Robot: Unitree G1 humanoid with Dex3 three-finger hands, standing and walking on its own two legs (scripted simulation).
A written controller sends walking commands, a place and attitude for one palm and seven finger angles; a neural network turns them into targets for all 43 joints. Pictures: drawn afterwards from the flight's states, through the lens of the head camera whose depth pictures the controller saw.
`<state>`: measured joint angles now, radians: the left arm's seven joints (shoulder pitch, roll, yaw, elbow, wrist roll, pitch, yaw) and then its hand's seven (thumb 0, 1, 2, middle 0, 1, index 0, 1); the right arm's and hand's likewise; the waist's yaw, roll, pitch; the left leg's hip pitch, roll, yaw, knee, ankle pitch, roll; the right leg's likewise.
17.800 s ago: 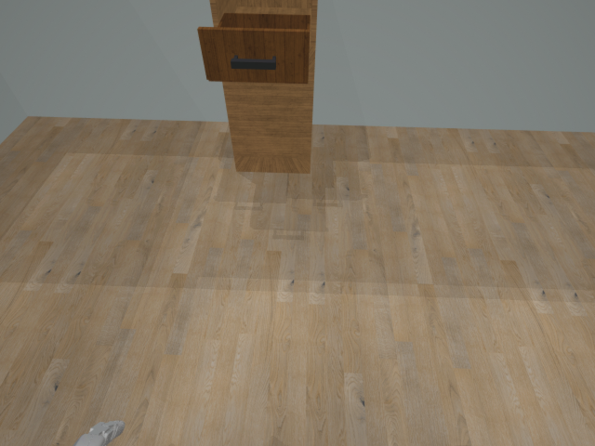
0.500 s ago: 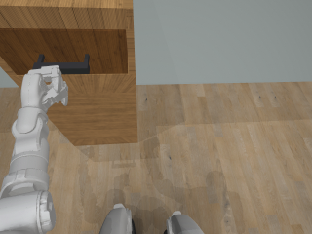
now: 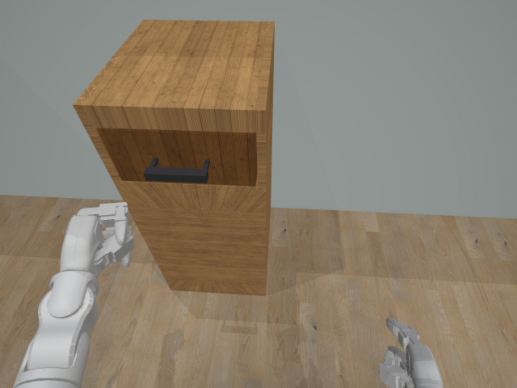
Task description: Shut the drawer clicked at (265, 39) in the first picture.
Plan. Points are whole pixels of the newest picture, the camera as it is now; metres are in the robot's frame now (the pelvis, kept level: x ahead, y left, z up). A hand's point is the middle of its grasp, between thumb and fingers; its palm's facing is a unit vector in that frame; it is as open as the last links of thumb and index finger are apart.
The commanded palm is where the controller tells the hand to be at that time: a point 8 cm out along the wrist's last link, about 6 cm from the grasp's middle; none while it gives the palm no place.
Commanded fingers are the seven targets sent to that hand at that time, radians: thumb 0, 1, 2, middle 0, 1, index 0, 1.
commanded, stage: draw the hand back to the body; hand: left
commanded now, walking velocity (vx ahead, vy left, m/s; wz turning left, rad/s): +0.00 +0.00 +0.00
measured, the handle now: (178, 168) +0.56 +0.22 -0.01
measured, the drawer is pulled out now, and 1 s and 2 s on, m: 0.00 0.00 0.00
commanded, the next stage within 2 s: step back with the hand held close in 0.72 s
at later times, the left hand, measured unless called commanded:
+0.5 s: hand (59, 277) +0.20 +0.22 +0.17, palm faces +0.36 -0.85 -0.37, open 3.3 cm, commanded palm +0.15 +0.27 +0.20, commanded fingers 0.00 0.90 0.90 -1.40 -1.60 -1.40 -1.60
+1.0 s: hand (45, 262) +0.21 +0.23 +0.20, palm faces +0.38 -0.80 -0.46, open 3.3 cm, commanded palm +0.14 +0.26 +0.20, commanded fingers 0.00 0.90 0.90 -1.40 -1.60 -1.40 -1.60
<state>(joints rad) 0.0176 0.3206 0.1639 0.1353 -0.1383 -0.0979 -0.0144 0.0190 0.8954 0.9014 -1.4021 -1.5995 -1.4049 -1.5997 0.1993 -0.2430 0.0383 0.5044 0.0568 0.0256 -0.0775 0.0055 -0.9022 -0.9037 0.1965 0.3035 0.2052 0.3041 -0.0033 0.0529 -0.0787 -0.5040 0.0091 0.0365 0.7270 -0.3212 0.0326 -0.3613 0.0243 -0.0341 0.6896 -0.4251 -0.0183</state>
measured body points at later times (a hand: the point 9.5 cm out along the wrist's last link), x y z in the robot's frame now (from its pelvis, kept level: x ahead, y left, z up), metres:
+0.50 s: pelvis +0.01 -0.01 +0.02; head -0.01 -0.04 +0.47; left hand +0.18 +0.27 +0.20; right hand +0.20 -0.24 -0.06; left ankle +0.03 +0.10 -0.72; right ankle -0.05 -0.11 -0.72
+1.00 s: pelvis +0.01 -0.01 +0.02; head +0.01 -0.04 +0.47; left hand +0.18 +0.27 +0.22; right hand +0.20 -0.25 -0.06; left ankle +0.03 +0.10 -0.72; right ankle -0.04 -0.11 -0.72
